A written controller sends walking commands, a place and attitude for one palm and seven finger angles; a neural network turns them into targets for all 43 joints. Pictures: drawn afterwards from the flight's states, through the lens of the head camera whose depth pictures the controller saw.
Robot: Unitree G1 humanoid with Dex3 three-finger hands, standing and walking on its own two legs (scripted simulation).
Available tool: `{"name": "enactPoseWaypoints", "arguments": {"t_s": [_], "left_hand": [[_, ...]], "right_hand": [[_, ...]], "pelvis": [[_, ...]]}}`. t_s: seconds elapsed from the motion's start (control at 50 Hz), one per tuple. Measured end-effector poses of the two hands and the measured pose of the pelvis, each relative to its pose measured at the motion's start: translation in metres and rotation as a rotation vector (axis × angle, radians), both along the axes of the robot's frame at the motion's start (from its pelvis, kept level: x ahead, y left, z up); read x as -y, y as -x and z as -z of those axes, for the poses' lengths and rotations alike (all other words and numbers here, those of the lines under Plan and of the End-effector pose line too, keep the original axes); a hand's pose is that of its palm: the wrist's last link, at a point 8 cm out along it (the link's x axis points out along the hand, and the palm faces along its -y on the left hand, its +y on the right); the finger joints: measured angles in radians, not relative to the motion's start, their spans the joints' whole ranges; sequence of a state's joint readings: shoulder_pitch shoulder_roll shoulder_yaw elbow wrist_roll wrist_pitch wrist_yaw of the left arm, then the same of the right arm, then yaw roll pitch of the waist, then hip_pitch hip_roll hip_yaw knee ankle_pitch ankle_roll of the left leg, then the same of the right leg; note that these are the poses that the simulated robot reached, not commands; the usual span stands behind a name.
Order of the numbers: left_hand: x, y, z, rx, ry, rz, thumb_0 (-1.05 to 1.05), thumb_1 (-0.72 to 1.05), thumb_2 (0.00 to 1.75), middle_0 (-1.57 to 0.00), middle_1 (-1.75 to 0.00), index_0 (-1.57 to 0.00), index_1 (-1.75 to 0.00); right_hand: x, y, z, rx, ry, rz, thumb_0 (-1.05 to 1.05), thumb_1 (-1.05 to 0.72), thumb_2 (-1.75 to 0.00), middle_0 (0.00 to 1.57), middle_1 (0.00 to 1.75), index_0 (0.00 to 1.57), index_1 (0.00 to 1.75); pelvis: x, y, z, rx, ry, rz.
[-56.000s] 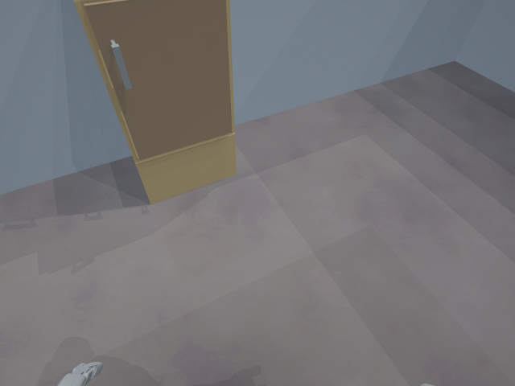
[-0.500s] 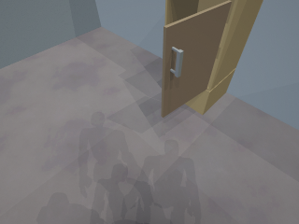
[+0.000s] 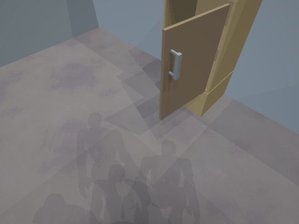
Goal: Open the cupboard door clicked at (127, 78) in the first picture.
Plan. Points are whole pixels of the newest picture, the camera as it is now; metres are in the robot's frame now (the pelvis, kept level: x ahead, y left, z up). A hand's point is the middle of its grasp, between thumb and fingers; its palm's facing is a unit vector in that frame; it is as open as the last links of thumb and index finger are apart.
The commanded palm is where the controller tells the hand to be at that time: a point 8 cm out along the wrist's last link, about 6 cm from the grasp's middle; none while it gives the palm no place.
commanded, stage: look to check the result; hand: left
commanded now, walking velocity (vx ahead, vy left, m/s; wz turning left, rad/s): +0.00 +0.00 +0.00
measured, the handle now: (174, 65) +0.79 -0.08 -0.04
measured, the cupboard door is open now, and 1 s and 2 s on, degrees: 83 83 83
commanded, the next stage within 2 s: stand and wait in 0.42 s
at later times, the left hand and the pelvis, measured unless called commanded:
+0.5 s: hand out of the picture +0.04 +0.19 -0.17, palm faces +0.01 -0.96 -0.26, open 7.4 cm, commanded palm none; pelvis +0.01 -0.01 +0.00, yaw +0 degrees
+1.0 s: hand out of the picture +0.08 +0.20 -0.16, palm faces -0.01 -0.95 -0.32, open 7.4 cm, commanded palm none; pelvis +0.02 -0.02 +0.00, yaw +0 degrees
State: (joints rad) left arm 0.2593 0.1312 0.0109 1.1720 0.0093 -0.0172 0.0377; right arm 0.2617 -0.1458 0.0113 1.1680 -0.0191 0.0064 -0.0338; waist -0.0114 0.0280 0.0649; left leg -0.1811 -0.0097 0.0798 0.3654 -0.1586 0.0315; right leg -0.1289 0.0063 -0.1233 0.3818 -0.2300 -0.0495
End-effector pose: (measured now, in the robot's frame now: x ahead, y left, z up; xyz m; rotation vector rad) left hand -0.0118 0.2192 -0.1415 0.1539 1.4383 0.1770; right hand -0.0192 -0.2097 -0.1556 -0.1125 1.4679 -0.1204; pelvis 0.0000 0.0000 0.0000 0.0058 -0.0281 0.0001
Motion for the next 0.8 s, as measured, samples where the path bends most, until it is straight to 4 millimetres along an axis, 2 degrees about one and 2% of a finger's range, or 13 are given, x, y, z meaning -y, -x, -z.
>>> {"name": "enactPoseWaypoints", "arguments": {"t_s": [0.24,0.8], "left_hand": [[-0.006,-0.013,-0.003,0.013,-0.018,0.013,0.00,0.91,0.90,-0.20,-0.29,-0.20,-0.30],[-0.026,-0.074,-0.016,0.113,-0.094,0.063,0.00,0.91,0.90,-0.20,-0.29,-0.20,-0.30]], "right_hand": [[0.014,-0.017,-0.002,0.024,0.023,-0.011,0.00,-0.91,-0.90,0.20,0.30,0.20,0.30],[0.060,-0.068,-0.009,0.099,0.088,-0.048,0.00,-0.91,-0.90,0.20,0.30,0.20,0.30]], "pelvis": [[0.003,-0.005,-0.001,-0.001,0.000,0.001],[0.015,-0.020,-0.003,-0.009,-0.005,0.001]]}}
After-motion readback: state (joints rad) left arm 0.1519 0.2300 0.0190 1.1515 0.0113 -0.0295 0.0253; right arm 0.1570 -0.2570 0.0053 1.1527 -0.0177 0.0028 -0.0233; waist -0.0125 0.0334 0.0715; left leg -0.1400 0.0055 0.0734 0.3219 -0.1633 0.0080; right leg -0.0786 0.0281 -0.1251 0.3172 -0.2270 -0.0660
